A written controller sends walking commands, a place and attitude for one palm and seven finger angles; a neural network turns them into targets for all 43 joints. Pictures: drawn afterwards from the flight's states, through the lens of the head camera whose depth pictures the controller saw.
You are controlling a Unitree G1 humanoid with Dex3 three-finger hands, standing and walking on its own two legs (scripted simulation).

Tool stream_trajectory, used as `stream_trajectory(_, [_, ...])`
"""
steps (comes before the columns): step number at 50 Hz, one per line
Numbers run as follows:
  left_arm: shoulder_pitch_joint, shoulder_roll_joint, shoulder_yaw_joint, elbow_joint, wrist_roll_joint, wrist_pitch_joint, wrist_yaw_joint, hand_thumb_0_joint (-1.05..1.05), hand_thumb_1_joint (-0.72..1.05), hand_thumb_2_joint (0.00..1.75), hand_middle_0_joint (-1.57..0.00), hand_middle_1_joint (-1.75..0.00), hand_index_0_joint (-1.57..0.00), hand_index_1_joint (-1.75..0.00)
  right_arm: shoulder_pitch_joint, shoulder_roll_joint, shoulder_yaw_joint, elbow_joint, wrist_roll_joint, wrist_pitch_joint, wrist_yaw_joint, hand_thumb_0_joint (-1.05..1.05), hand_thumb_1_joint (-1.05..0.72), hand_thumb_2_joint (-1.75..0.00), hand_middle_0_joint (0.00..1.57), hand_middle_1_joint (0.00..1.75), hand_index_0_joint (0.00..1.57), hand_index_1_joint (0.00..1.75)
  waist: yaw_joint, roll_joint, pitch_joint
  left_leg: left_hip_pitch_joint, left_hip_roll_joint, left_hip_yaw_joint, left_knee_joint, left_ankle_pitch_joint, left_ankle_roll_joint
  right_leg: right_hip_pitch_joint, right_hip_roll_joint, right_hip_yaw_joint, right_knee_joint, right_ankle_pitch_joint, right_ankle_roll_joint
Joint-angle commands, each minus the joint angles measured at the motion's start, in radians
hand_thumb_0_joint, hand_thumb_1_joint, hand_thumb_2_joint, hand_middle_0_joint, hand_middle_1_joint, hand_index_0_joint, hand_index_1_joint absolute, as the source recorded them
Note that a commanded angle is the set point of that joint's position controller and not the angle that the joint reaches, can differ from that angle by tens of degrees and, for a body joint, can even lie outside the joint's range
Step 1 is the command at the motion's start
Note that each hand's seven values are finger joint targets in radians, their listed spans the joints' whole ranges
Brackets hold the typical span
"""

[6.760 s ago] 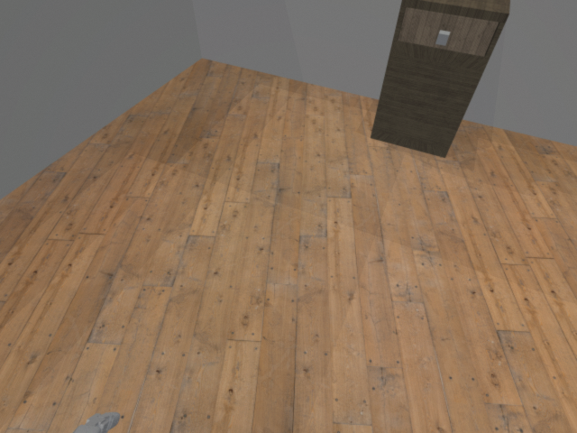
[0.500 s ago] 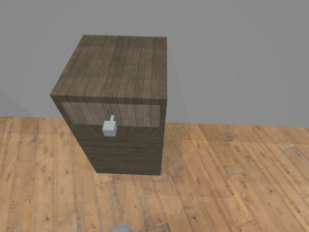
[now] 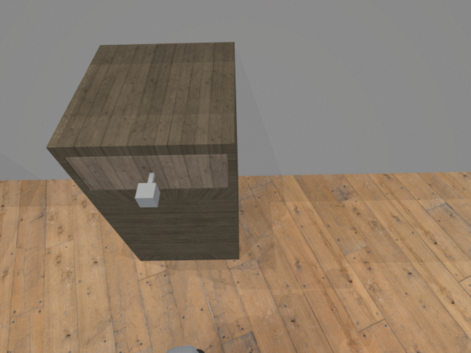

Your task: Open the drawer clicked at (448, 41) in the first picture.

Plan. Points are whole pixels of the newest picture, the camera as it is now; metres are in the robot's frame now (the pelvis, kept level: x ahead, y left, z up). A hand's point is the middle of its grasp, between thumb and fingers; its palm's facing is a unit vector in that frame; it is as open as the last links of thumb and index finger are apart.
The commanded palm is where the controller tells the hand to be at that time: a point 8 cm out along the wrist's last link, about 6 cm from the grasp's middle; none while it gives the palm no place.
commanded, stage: come to a stop and stand still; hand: left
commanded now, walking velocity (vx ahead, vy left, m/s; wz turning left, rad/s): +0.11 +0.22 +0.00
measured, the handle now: (149, 187) +0.48 +0.26 -0.12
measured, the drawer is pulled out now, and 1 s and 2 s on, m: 0.00 0.00 0.00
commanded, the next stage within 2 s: look again from close up in 1.26 s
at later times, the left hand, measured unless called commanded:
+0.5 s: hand out of the picture -0.02 +0.18 -0.14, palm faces +0.12 -0.95 -0.28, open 7.3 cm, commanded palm none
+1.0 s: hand out of the picture -0.01 +0.21 -0.17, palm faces +0.06 -0.98 -0.17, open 7.3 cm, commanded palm none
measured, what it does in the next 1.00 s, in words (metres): steps on the spot: left foot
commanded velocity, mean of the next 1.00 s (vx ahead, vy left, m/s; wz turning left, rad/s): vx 0.02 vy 0.07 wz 0.00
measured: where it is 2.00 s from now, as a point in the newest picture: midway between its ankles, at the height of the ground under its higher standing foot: outside the picture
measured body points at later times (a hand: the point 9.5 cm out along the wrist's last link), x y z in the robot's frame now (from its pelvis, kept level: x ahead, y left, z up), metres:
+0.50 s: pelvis -0.02 -0.02 +0.02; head +0.02 -0.04 +0.47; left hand -0.03 +0.23 -0.12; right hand +0.05 -0.26 -0.15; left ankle -0.05 +0.15 -0.69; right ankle -0.01 -0.12 -0.73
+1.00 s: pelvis +0.00 +0.04 +0.01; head +0.01 +0.05 +0.46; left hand -0.01 +0.26 -0.15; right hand +0.01 -0.19 -0.14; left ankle -0.05 +0.15 -0.73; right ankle -0.01 -0.12 -0.73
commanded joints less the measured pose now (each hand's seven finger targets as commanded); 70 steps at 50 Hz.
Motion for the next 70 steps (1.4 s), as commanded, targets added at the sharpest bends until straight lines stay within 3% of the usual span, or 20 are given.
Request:
stream_trajectory(1, [0.095,0.178,0.005,-0.029,0.018,-0.036,0.004,0.00,0.90,0.90,-0.20,-0.30,-0.20,-0.30,0.015,-0.040,0.000,-0.081,0.011,0.000,0.022,0.00,-0.90,-0.90,0.20,0.30,0.20,0.30,0.025,-0.289,-0.077,-0.068,-0.055,-0.082,0.194,-0.353,0.021,-0.015,-0.311,0.364,-0.459,0.011,-0.127])
stream_trajectory(2, [0.052,0.184,0.004,-0.048,0.018,-0.032,0.004,0.00,0.90,0.90,-0.20,-0.30,-0.20,-0.30,0.013,-0.063,-0.005,-0.081,0.007,0.005,0.029,0.00,-0.90,-0.90,0.20,0.30,0.20,0.30,0.018,-0.186,-0.055,-0.026,-0.042,-0.114,0.245,-0.332,0.025,-0.095,-0.324,0.344,-0.492,-0.135,-0.168])
stream_trajectory(4, [0.012,0.158,0.008,-0.042,0.015,-0.044,0.008,0.00,0.90,0.90,-0.20,-0.30,-0.20,-0.30,0.031,-0.074,-0.001,-0.048,-0.002,0.005,0.028,0.00,-0.90,-0.90,0.20,0.30,0.20,0.30,0.004,-0.229,0.003,-0.097,-0.044,-0.145,0.308,-0.246,0.032,-0.045,-0.276,0.328,-0.465,-0.003,-0.150])
stream_trajectory(6, [0.015,0.130,-0.001,-0.040,0.007,-0.052,0.004,0.00,0.90,0.90,-0.20,-0.30,-0.20,-0.30,0.092,-0.085,-0.003,-0.011,0.000,-0.002,0.030,0.00,-0.90,-0.90,0.20,0.30,0.20,0.30,-0.006,-0.173,-0.012,-0.105,-0.053,-0.139,0.355,-0.182,0.022,0.036,-0.237,0.233,-0.407,0.197,-0.141])
stream_trajectory(16, [0.162,0.139,0.019,0.003,0.008,-0.057,0.027,0.00,0.90,0.90,-0.20,-0.30,-0.20,-0.30,0.073,-0.093,0.001,-0.039,0.002,0.001,0.021,0.00,-0.90,-0.90,0.20,0.30,0.20,0.30,0.060,-0.139,-0.126,-0.189,-0.064,-0.148,0.384,-0.233,-0.019,0.334,-0.308,0.218,-0.285,0.711,-0.211])
stream_trajectory(22, [0.109,0.142,0.015,0.005,0.019,-0.046,0.017,0.00,0.90,0.90,-0.20,-0.30,-0.20,-0.30,0.092,-0.060,0.010,-0.035,0.015,-0.009,0.023,0.00,-0.90,-0.90,0.20,0.30,0.20,0.30,0.037,-0.228,-0.120,0.003,-0.083,-0.095,0.166,-0.232,0.002,0.183,-0.257,0.187,-0.316,0.514,-0.190])
stream_trajectory(25, [0.069,0.135,0.011,0.018,0.010,-0.041,0.012,0.00,0.90,0.90,-0.20,-0.30,-0.20,-0.30,0.160,-0.057,0.019,-0.003,0.013,-0.022,0.018,0.00,-0.90,-0.90,0.20,0.30,0.20,0.30,-0.006,-0.226,-0.128,0.175,-0.102,-0.062,-0.059,-0.061,0.009,0.090,-0.187,0.131,-0.283,0.351,-0.129])
stream_trajectory(27, [0.070,0.084,-0.004,0.024,0.000,-0.035,0.009,0.00,0.90,0.90,-0.20,-0.30,-0.20,-0.30,0.187,-0.093,0.018,0.015,0.012,-0.041,0.014,0.00,-0.90,-0.90,0.20,0.30,0.20,0.30,-0.017,-0.091,-0.134,0.306,-0.030,-0.115,-0.166,0.041,0.030,-0.015,-0.108,0.086,-0.202,0.196,-0.073])
stream_trajectory(28, [0.096,0.046,-0.013,0.024,-0.004,-0.030,0.005,0.00,0.90,0.90,-0.20,-0.30,-0.20,-0.30,0.165,-0.137,0.014,0.007,0.004,-0.046,0.010,0.00,-0.90,-0.90,0.20,0.30,0.20,0.30,0.000,0.058,-0.116,0.271,0.081,-0.236,-0.190,0.074,0.073,-0.055,-0.048,0.039,-0.170,0.086,-0.040])
stream_trajectory(29, [0.098,0.022,-0.019,0.032,-0.001,-0.028,0.005,0.00,0.90,0.90,-0.20,-0.30,-0.20,-0.30,0.136,-0.160,0.015,-0.001,0.001,-0.042,0.008,0.00,-0.90,-0.90,0.20,0.30,0.20,0.30,0.010,0.111,-0.080,0.160,0.141,-0.279,-0.250,-0.005,0.110,0.001,-0.026,-0.013,-0.157,0.029,-0.024])
stream_trajectory(30, [0.110,0.007,-0.023,0.040,0.005,-0.030,0.004,0.00,0.90,0.90,-0.20,-0.30,-0.20,-0.30,0.096,-0.160,0.018,-0.009,-0.001,-0.036,0.008,0.00,-0.90,-0.90,0.20,0.30,0.20,0.30,0.027,0.073,-0.037,0.063,0.134,-0.262,-0.275,-0.145,0.114,0.036,-0.020,-0.012,-0.163,0.036,-0.023])
stream_trajectory(31, [0.103,0.006,-0.028,0.049,0.006,-0.033,-0.001,0.00,0.90,0.90,-0.20,-0.30,-0.20,-0.30,0.088,-0.142,0.023,-0.004,0.000,-0.041,0.004,0.00,-0.90,-0.90,0.20,0.30,0.20,0.30,0.024,0.045,-0.004,0.059,0.092,-0.238,-0.269,-0.114,0.098,0.033,-0.020,-0.014,-0.184,0.130,-0.023])
stream_trajectory(32, [0.099,0.014,-0.027,0.068,0.006,-0.029,-0.001,0.00,0.90,0.90,-0.20,-0.30,-0.20,-0.30,0.093,-0.132,0.026,0.010,0.004,-0.045,0.002,0.00,-0.90,-0.90,0.20,0.30,0.20,0.30,0.019,0.148,-0.015,0.067,0.080,-0.231,-0.292,-0.092,0.090,0.062,-0.030,-0.018,-0.180,0.135,-0.020])
stream_trajectory(33, [0.102,0.023,-0.032,0.079,0.006,-0.029,0.000,0.00,0.90,0.90,-0.20,-0.30,-0.20,-0.30,0.089,-0.117,0.033,0.015,0.006,-0.045,0.001,0.00,-0.90,-0.90,0.20,0.30,0.20,0.30,0.023,0.166,-0.001,0.071,0.067,-0.215,-0.286,-0.063,0.087,0.070,-0.033,-0.011,-0.193,0.149,-0.018])
stream_trajectory(39, [0.121,0.042,-0.042,0.117,0.001,-0.044,0.001,0.00,0.90,0.90,-0.20,-0.30,-0.20,-0.30,0.144,-0.086,0.043,0.040,0.012,-0.058,-0.005,0.00,-0.90,-0.90,0.20,0.30,0.20,0.30,0.005,0.029,-0.065,0.169,0.021,-0.149,-0.192,0.125,0.059,0.115,-0.061,0.028,-0.268,0.272,-0.022])
stream_trajectory(54, [0.122,0.020,-0.045,0.136,-0.006,-0.042,0.010,0.00,0.90,0.90,-0.20,-0.30,-0.20,-0.30,0.232,-0.068,0.051,0.095,0.011,-0.072,-0.015,0.00,-0.90,-0.90,0.20,0.30,0.20,0.30,0.006,0.021,-0.062,0.199,0.019,-0.141,-0.198,0.287,0.056,0.168,-0.063,0.004,-0.254,0.322,-0.019])
stream_trajectory(67, [0.129,0.009,-0.042,0.134,-0.007,-0.046,0.016,0.00,0.90,0.90,-0.20,-0.30,-0.20,-0.30,0.278,-0.035,0.050,0.121,0.013,-0.071,-0.019,0.00,-0.90,-0.90,0.20,0.30,0.20,0.30,0.000,-0.012,-0.046,0.203,0.013,-0.126,-0.186,0.262,0.056,0.169,-0.061,0.004,-0.255,0.356,-0.028])
stream_trajectory(68, [0.169,0.046,-0.052,0.143,0.005,-0.082,0.056,0.00,0.90,0.90,-0.20,-0.30,-0.20,-0.30,0.188,-0.093,0.046,0.047,0.022,-0.084,-0.002,0.00,-0.90,-0.90,0.20,0.30,0.20,0.30,0.014,-0.059,-0.029,0.106,0.025,-0.102,0.030,0.423,0.030,0.138,-0.106,0.061,-0.213,0.715,-0.031])
stream_trajectory(69, [0.167,0.077,-0.038,0.100,0.002,-0.088,0.046,0.00,0.90,0.90,-0.20,-0.30,-0.20,-0.30,0.259,-0.051,0.044,0.023,0.008,-0.080,0.004,0.00,-0.90,-0.90,0.20,0.30,0.20,0.30,-0.021,0.007,-0.097,0.100,-0.019,-0.113,-0.024,0.131,0.041,0.191,-0.129,0.045,-0.162,0.629,-0.057])
stream_trajectory(70, [0.142,0.052,-0.051,0.098,-0.003,-0.085,0.034,0.00,0.90,0.90,-0.20,-0.30,-0.20,-0.30,0.244,-0.028,0.049,0.028,0.007,-0.082,0.002,0.00,-0.90,-0.90,0.20,0.30,0.20,0.30,-0.014,0.049,-0.062,0.099,-0.023,-0.115,-0.080,0.094,0.053,0.149,-0.113,0.040,-0.156,0.551,-0.059])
